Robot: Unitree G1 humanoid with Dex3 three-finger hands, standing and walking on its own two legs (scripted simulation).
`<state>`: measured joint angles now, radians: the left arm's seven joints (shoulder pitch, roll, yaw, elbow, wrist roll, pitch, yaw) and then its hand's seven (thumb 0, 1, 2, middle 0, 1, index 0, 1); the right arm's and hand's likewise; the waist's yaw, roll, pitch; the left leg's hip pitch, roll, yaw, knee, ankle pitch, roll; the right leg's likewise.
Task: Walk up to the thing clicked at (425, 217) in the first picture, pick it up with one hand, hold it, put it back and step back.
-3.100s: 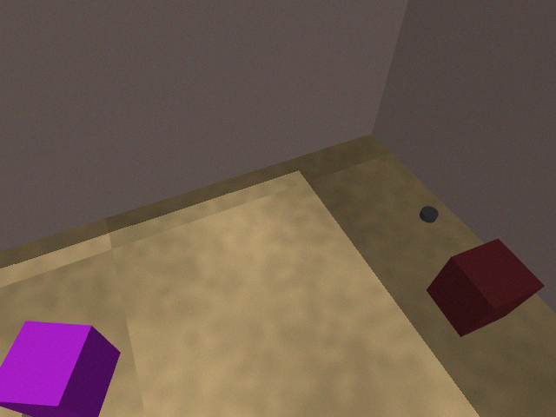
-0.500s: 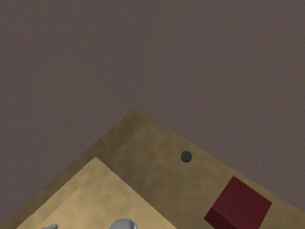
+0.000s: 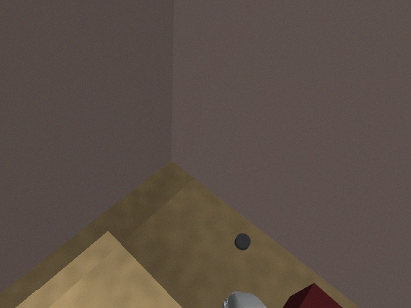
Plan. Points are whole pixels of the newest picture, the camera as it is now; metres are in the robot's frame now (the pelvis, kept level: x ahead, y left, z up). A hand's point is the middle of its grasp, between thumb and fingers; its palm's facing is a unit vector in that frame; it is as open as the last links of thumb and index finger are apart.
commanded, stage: walk up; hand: right
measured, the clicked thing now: (242, 241) +0.53 -0.28 -0.76
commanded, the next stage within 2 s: none
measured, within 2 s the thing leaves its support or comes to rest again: neither
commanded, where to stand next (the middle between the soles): +0.14 -0.03 m, yaw +0 degrees
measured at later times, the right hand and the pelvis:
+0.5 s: hand out of the picture +0.11 -0.29 -0.16, palm faces -0.04 +0.93 -0.37, open 7.4 cm; pelvis +0.07 -0.02 -0.02, yaw -1 degrees
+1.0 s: hand (327, 296) +0.17 -0.30 -0.16, palm faces -0.02 +0.94 -0.35, open 7.4 cm; pelvis +0.10 -0.04 -0.01, yaw -1 degrees
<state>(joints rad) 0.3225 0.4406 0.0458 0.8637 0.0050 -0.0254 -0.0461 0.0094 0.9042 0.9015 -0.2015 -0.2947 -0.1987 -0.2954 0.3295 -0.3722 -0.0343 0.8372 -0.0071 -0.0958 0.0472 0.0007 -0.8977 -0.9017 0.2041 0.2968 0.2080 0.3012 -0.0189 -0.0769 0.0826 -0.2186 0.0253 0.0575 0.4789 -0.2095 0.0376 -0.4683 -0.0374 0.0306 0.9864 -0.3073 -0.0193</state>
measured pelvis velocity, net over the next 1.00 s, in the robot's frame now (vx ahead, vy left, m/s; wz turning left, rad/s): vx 0.10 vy -0.04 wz -0.01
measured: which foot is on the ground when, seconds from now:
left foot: down 0.00-0.26, up 0.28-0.52, down 0.54-1.00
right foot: up 0.00-0.20, down 0.22-1.00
